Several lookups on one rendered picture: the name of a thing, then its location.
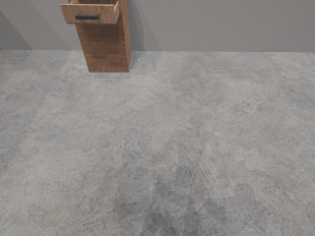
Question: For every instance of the drawer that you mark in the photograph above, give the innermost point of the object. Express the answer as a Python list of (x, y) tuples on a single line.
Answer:
[(107, 10)]

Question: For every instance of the handle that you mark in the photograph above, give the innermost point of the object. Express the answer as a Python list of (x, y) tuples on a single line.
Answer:
[(86, 17)]

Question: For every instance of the cabinet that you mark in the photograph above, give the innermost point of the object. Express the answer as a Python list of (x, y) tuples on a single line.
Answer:
[(107, 48)]

